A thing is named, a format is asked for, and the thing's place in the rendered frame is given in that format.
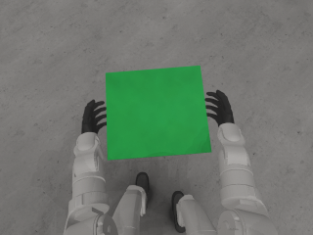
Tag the robot right hand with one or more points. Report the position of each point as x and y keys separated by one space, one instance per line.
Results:
x=223 y=109

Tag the robot left upper arm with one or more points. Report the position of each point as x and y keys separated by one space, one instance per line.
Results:
x=100 y=224

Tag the robot left hand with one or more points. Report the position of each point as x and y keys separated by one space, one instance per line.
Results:
x=89 y=119

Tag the left robot forearm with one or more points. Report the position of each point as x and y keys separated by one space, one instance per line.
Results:
x=89 y=196

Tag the right robot thigh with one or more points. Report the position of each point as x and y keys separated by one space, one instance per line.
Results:
x=196 y=221

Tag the left robot foot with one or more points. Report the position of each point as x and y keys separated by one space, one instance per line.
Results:
x=142 y=180

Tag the robot right upper arm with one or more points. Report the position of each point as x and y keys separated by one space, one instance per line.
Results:
x=239 y=222

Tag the right robot forearm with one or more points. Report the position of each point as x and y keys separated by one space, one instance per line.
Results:
x=238 y=189

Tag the carton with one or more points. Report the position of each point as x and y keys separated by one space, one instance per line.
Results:
x=156 y=113

